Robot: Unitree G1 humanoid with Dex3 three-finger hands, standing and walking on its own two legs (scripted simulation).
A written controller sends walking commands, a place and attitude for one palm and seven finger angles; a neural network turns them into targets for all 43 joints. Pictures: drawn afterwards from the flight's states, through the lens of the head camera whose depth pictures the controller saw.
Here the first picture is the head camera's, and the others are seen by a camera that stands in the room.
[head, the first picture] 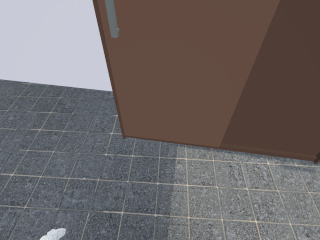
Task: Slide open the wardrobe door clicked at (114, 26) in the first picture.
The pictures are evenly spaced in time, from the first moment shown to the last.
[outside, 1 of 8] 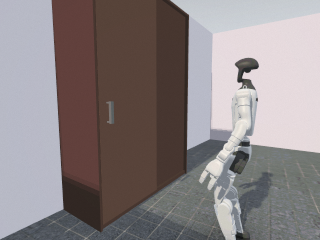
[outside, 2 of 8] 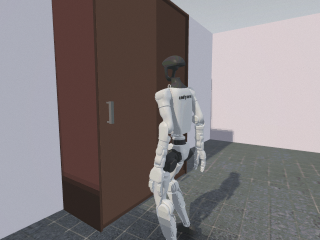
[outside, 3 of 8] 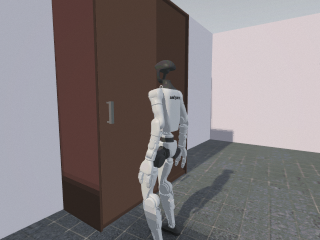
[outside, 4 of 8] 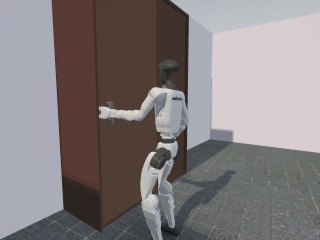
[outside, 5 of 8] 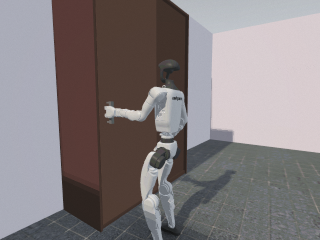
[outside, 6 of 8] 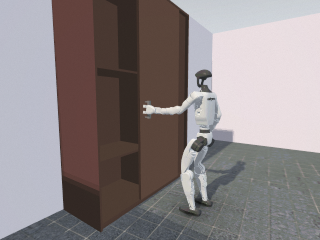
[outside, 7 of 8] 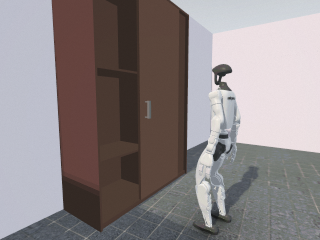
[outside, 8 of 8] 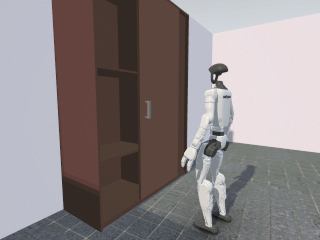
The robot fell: no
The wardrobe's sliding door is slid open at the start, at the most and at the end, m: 0.00 0.46 0.46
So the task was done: yes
